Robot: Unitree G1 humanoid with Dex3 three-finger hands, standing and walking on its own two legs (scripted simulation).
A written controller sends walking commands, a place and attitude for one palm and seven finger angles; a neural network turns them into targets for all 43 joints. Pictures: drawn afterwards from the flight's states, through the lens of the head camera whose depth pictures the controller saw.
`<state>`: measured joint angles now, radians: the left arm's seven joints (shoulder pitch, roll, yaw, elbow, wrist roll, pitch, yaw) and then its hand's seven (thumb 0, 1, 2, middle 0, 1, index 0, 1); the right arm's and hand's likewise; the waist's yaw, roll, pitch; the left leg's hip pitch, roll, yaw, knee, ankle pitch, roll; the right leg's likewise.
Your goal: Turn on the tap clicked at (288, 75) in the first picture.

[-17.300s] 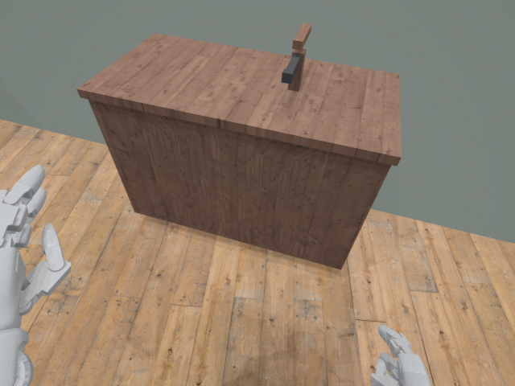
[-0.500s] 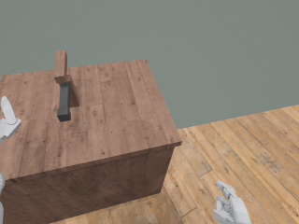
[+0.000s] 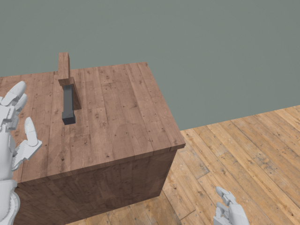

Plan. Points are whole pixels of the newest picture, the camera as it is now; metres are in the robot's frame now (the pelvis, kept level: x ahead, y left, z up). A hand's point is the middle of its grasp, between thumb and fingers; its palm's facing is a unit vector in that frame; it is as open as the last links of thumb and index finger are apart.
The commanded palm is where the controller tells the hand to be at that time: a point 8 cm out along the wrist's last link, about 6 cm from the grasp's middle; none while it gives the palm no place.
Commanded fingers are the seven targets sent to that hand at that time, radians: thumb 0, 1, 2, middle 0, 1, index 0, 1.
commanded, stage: come to a stop and stand still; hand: left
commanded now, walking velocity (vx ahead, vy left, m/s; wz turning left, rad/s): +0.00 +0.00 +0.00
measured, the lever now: (68, 117) +0.35 +0.26 +0.07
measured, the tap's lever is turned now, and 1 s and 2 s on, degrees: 0 0 0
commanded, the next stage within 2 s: look again from close up in 0.16 s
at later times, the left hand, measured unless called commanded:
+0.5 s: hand (41, 146) +0.22 +0.24 +0.16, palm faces +0.40 -0.85 -0.34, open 7.4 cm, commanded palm +0.16 +0.27 +0.18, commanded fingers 0.00 0.90 0.90 -0.20 -0.30 -0.20 -0.30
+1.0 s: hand (64, 144) +0.22 +0.20 +0.16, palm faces +0.37 -0.86 -0.36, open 7.4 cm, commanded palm +0.16 +0.23 +0.18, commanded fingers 0.00 0.90 0.90 -0.20 -0.30 -0.20 -0.30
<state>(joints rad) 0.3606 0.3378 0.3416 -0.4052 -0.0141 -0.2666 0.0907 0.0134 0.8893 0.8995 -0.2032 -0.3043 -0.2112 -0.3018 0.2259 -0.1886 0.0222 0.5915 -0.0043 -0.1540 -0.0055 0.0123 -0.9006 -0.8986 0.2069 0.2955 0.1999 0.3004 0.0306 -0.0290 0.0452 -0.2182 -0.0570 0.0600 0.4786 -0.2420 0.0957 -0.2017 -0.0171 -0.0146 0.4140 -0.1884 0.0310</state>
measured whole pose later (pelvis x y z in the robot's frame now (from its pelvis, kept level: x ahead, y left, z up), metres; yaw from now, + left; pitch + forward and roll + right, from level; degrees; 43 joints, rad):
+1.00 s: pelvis +0.00 -0.05 +0.00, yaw +0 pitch -1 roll -1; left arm 0.41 0.36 0.35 -0.46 -0.06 -0.19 0.09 0.01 0.89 0.90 -0.20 -0.30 -0.21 -0.30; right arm 0.22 -0.18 0.01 0.56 0.01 -0.08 -0.01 0.01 -0.90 -0.90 0.21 0.30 0.20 0.30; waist 0.02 -0.01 0.05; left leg -0.22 0.00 0.03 0.48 -0.25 0.03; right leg -0.21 0.04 -0.04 0.42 -0.20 -0.03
